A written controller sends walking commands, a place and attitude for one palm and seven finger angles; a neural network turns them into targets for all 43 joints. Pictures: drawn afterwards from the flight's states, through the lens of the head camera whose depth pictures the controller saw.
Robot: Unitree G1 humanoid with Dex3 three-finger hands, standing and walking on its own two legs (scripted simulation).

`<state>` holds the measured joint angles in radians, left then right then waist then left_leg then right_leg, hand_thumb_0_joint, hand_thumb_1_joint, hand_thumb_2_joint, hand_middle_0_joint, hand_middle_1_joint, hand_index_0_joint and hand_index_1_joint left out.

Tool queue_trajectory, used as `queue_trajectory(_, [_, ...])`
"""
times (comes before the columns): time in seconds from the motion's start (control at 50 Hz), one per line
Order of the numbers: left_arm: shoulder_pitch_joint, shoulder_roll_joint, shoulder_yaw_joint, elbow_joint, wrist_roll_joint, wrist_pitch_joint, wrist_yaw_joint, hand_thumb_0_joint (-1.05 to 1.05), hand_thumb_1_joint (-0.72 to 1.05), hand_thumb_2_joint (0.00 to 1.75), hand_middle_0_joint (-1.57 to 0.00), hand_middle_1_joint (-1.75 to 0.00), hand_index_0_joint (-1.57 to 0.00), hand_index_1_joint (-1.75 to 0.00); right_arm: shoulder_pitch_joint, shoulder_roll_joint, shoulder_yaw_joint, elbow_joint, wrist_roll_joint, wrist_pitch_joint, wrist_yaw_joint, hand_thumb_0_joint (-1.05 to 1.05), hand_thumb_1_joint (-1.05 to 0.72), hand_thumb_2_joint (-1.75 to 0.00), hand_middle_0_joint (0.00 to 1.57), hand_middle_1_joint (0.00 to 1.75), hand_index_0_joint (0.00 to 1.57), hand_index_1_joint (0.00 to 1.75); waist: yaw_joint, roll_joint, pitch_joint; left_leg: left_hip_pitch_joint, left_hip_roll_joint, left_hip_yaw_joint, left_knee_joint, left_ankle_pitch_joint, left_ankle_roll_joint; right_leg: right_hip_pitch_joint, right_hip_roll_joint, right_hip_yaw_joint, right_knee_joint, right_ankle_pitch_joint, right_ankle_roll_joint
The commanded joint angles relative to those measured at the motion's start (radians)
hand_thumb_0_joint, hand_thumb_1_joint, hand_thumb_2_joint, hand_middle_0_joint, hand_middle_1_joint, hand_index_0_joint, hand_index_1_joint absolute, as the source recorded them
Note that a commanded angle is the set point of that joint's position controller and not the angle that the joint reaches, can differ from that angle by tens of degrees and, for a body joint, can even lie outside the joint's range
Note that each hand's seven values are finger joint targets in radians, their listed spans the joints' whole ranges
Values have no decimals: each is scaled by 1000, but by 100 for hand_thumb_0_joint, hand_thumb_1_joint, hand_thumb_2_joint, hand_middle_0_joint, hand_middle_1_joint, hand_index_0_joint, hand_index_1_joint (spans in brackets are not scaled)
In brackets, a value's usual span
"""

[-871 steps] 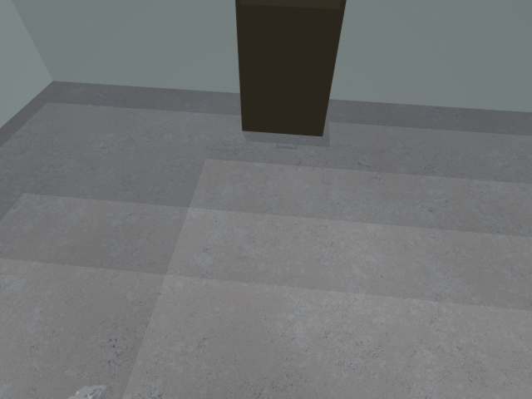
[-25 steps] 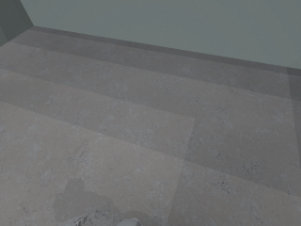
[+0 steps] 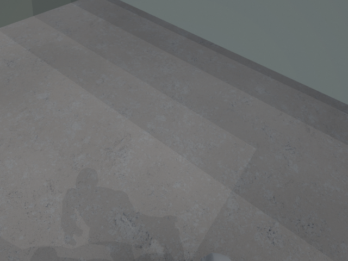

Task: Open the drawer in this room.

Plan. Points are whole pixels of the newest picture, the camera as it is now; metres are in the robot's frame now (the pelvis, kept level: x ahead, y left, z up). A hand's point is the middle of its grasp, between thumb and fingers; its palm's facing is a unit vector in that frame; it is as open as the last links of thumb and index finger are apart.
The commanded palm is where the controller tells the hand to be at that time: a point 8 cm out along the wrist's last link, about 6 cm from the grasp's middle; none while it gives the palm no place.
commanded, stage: turn or walk to find it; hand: left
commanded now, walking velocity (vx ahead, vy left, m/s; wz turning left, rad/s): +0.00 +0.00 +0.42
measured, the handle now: out of the picture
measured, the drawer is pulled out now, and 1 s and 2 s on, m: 0.00 0.00 0.00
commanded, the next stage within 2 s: none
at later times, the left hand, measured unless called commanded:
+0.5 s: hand out of the picture +0.03 +0.16 -0.15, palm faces +0.23 -0.93 -0.27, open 7.4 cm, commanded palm none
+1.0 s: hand out of the picture -0.10 +0.20 -0.17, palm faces +0.47 -0.84 -0.25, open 7.4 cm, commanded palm none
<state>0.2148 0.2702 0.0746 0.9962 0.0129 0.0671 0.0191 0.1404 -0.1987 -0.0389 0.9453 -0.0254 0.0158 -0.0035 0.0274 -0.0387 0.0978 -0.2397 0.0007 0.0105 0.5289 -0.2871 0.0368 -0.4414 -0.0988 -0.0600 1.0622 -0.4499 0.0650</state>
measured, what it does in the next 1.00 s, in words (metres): steps on the spot, turning left: right foot, then left foot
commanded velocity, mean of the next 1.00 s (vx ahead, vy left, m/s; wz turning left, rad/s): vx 0.00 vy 0.00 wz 0.42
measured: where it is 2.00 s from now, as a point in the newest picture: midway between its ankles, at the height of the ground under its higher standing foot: outside the picture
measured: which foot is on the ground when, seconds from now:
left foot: down 0.00-0.32, up 0.34-0.74, down 0.76-1.00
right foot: up 0.00-0.30, down 0.32-0.76, up 0.78-1.00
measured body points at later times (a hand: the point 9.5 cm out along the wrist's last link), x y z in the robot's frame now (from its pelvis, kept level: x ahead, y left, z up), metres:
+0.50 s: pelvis -0.02 -0.05 +0.00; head +0.02 -0.07 +0.45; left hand +0.01 +0.21 -0.13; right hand +0.08 -0.29 -0.16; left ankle -0.07 +0.09 -0.65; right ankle +0.00 -0.14 -0.74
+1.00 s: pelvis -0.05 -0.02 +0.00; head -0.03 +0.01 +0.45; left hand -0.12 +0.25 -0.15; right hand +0.15 -0.19 -0.13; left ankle -0.09 +0.09 -0.74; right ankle +0.00 -0.15 -0.68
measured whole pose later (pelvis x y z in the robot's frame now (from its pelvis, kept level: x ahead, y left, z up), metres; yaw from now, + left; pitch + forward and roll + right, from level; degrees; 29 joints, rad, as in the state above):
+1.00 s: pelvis -0.05 -0.02 +0.00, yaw +25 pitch -1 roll -1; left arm 0.20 0.25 0.06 0.97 0.01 0.06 0.01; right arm 0.13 -0.20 -0.04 0.95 -0.03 0.02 0.00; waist 0.03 -0.01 0.09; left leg -0.23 -0.01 -0.01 0.48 -0.24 0.03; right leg -0.42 -0.08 -0.05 0.98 -0.45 0.07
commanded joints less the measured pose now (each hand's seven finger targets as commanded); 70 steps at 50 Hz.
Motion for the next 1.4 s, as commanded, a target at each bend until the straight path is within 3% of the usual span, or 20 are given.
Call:
queue_trajectory(0.0, [-25,50,4,-82,3,-35,-8,0,90,90,-20,-30,-20,-30,53,-202,-46,-38,7,-13,-20,0,-90,-90,20,30,20,30,-37,164,-133,171,231,-205,-186,554,120,-87,-5,34,22,47,22])
queue_trajectory(0.16, [-81,35,-6,-127,-2,-39,-2,0,90,90,-20,-30,-20,-30,71,-209,-61,-47,0,1,-12,0,-90,-90,20,30,20,30,-59,191,-129,135,227,-312,-163,504,145,11,39,29,-237,-6,15])
queue_trajectory(0.26, [36,49,0,-105,-6,-59,4,0,90,90,-20,-30,-20,-30,28,-192,-66,-65,6,7,-7,0,-90,-90,20,30,20,30,1,149,-157,-40,150,-329,-69,390,80,307,61,9,-629,230,-7])
queue_trajectory(0.28, [76,91,8,-100,2,-72,9,0,90,90,-20,-30,-20,-30,38,-158,-62,-70,14,3,-2,0,-90,-90,20,30,20,30,16,39,-187,-139,90,-271,22,230,26,438,-38,92,-735,294,-27])
queue_trajectory(0.3, [87,174,24,-100,16,-80,16,0,90,90,-20,-30,-20,-30,47,-96,-51,-91,19,-1,4,0,-90,-90,20,30,20,30,18,-216,-180,-311,-60,-99,216,-119,-49,516,-282,327,-765,408,-127])
queue_trajectory(0.32, [75,187,26,-117,10,-77,14,0,90,90,-20,-30,-20,-30,25,-129,-62,-100,10,14,-1,0,-90,-90,20,30,20,30,27,-210,-152,-308,-55,-94,417,-307,-58,378,-392,369,-786,432,-224])
queue_trajectory(0.44, [-45,80,5,-145,11,-81,16,0,90,90,-20,-30,-20,-30,68,-111,-60,-32,3,44,19,0,-90,-90,20,30,20,30,-38,-131,-51,-291,15,-57,676,-98,-88,237,-217,83,-761,424,-178])
queue_trajectory(0.62, [80,151,29,-83,21,-72,11,0,90,90,-20,-30,-20,-30,-31,-85,-30,-49,17,21,15,0,-90,-90,20,30,20,30,33,-174,-130,-174,16,50,241,-197,-87,401,-262,30,-661,675,-211])
queue_trajectory(0.7, [47,140,29,-73,5,-59,8,0,90,90,-20,-30,-20,-30,70,-120,-33,-20,15,2,13,0,-90,-90,20,30,20,30,-34,-92,-164,85,28,64,-117,84,-62,275,-224,-65,-496,561,-106])
queue_trajectory(0.74, [33,31,-2,-124,-2,-45,2,0,90,90,-20,-30,-20,-30,141,-285,-70,-22,6,-6,6,0,-90,-90,20,30,20,30,-75,347,-171,274,401,-374,-195,626,124,-101,-32,-108,-162,-183,7])
queue_trajectory(0.76, [-35,47,-7,-134,6,-31,11,0,90,90,-20,-30,-20,-30,170,-282,-68,-1,5,-1,-3,0,-90,-90,20,30,20,30,-101,288,-164,185,411,-358,-196,549,167,-68,-32,-16,-54,-205,-3])
queue_trajectory(0.88, [-12,44,3,-81,1,-35,-10,0,90,90,-20,-30,-20,-30,19,-207,-45,-41,4,-9,-18,0,-90,-90,20,30,20,30,-33,177,-112,117,241,-195,-186,496,126,-53,-7,21,-12,9,9])
queue_trajectory(1.0, [-45,29,-3,-111,0,-35,-6,0,90,90,-20,-30,-20,-30,32,-215,-58,-48,-1,2,-11,0,-90,-90,20,30,20,30,-49,188,-114,92,234,-270,-187,393,141,14,26,14,-192,-6,10])
queue_trajectory(1.1, [68,35,-1,-93,-3,-57,0,0,90,90,-20,-30,-20,-30,-7,-203,-65,-69,4,10,-5,0,-90,-90,20,30,20,30,4,165,-152,-29,163,-288,-81,341,85,271,60,-17,-586,196,-3])
queue_trajectory(1.12, [99,68,5,-89,2,-67,4,0,90,90,-20,-30,-20,-30,1,-170,-64,-74,12,7,-2,0,-90,-90,20,30,20,30,15,81,-166,-105,111,-247,-6,237,38,376,1,34,-701,263,-17])
queue_trajectory(1.14, [105,148,21,-91,17,-76,12,0,90,90,-20,-30,-20,-30,16,-109,-53,-91,19,5,5,0,-90,-90,20,30,20,30,16,-159,-159,-280,-16,-110,172,-13,-31,463,-221,264,-759,307,-95])
queue_trajectory(1.16, [96,194,27,-111,18,-71,11,0,90,90,-20,-30,-20,-30,-19,-108,-56,-117,14,12,7,0,-90,-90,20,30,20,30,32,-215,-116,-304,-63,-63,379,-292,-54,350,-383,356,-792,399,-203])
queue_trajectory(1.18, [63,167,35,-121,11,-75,16,0,90,90,-20,-30,-20,-30,-27,-135,-65,-106,4,30,3,0,-90,-90,20,30,20,30,25,-243,-97,-308,-26,-116,538,-291,-49,261,-370,363,-811,346,-237])
queue_trajectory(1.26, [-53,79,8,-148,11,-79,16,0,90,90,-20,-30,-20,-30,45,-114,-62,-40,4,40,20,0,-90,-90,20,30,20,30,-45,-106,-66,-303,13,-69,690,-109,-78,245,-224,96,-750,431,-174])
queue_trajectory(1.38, [62,119,18,-102,18,-80,13,0,90,90,-20,-30,-20,-30,-33,-90,-42,-47,10,35,19,0,-90,-90,20,30,20,30,16,-135,-94,-255,20,6,429,-180,-98,373,-246,38,-710,614,-198])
